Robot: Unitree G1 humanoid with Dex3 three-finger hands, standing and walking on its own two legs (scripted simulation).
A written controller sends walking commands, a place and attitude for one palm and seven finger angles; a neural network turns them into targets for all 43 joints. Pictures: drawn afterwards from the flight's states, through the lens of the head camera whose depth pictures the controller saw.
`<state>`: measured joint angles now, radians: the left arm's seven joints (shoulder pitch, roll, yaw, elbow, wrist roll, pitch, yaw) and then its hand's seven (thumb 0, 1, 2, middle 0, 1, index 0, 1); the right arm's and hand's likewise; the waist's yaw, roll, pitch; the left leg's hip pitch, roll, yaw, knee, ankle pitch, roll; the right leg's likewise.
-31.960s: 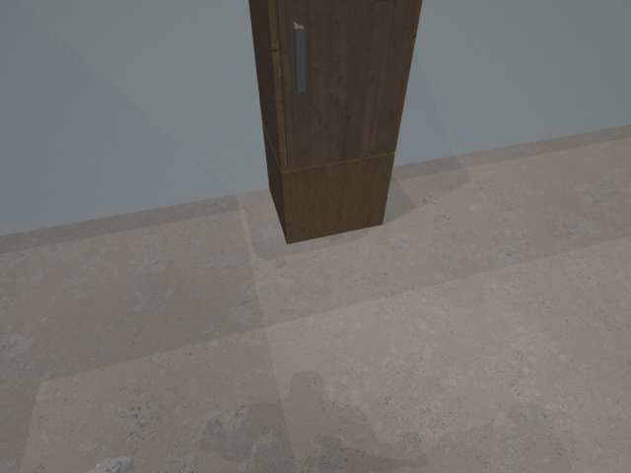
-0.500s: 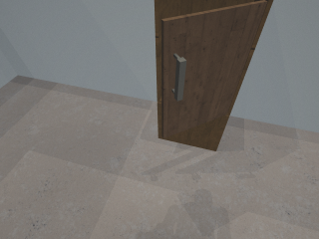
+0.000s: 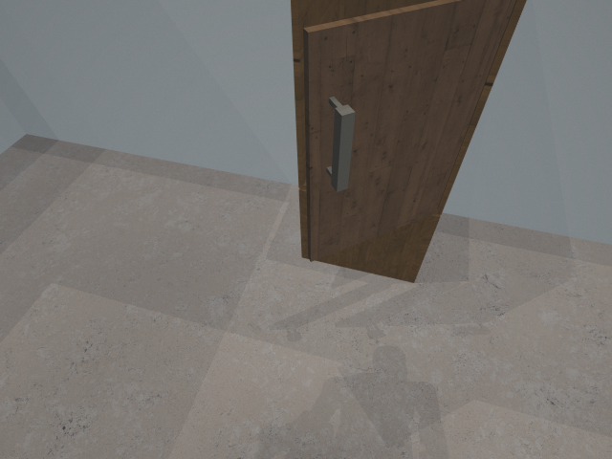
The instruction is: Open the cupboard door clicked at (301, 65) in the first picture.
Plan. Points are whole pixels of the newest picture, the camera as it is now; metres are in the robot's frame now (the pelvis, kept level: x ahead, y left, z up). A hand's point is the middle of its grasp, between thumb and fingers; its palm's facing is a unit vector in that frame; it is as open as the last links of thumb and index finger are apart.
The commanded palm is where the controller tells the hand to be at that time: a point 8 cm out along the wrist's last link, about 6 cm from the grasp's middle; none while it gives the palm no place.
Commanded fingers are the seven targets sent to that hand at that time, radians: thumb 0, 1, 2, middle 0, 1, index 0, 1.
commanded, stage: look to check the result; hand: left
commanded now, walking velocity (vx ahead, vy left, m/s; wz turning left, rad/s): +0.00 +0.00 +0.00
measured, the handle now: (336, 145) +0.63 -0.02 +0.04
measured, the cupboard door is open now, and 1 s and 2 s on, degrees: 41 41 41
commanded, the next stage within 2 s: walk to a spot facing it in 0.36 s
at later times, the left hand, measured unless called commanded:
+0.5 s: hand out of the picture +0.09 +0.22 -0.16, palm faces -0.01 -0.95 -0.30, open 7.4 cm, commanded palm none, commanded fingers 0.00 0.90 0.90 -0.20 -0.30 -0.20 -0.30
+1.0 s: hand out of the picture +0.10 +0.16 -0.17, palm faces -0.17 -0.94 -0.29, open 7.4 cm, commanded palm none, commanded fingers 0.00 0.90 0.90 -0.20 -0.30 -0.20 -0.30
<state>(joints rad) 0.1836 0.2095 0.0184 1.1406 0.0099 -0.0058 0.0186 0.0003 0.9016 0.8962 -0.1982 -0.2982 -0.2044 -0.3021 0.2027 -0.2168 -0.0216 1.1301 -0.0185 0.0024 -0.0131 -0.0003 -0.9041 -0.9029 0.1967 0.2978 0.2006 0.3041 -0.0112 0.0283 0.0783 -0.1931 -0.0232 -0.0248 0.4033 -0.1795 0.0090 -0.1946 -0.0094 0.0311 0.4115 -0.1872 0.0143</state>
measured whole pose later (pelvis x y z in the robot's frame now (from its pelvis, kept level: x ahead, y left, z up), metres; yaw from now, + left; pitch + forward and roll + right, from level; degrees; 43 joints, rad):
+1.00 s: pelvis +0.02 -0.03 -0.01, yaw -14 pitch -1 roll +1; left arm 0.21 0.19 0.07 0.97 0.02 0.04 0.01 0.00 0.90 0.90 -0.20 -0.30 -0.20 -0.30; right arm 0.13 -0.24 -0.07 0.99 -0.01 0.07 -0.02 0.00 -0.90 -0.90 0.20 0.30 0.20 0.30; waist 0.02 0.04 0.15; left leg -0.42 0.03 0.02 1.05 -0.48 -0.04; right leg -0.29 0.05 0.05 0.62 -0.31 -0.06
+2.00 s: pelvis +0.07 +0.00 -0.02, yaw -52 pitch +1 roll -1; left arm 0.17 0.23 0.05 0.89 0.01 0.07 -0.01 0.00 0.90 0.90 -0.20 -0.30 -0.21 -0.30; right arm 0.19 -0.24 -0.05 0.87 -0.01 0.01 -0.02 0.00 -0.90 -0.90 0.20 0.30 0.20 0.30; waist -0.02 -0.02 0.09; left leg -0.33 0.05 0.03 0.59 -0.32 -0.04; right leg -0.36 0.06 0.14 0.60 -0.28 0.02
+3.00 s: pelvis +0.05 -0.12 -0.02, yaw -87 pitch +0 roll -1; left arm 0.12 0.24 0.07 0.89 0.01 -0.01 -0.04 0.00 0.90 0.90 -0.20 -0.30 -0.20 -0.30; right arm 0.33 -0.27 -0.05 0.98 -0.02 0.03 0.01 0.00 -0.90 -0.90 0.20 0.30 0.20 0.30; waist -0.03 0.04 0.09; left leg -0.33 0.17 0.10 1.00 -0.51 -0.06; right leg -0.34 -0.02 -0.09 0.65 -0.29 -0.03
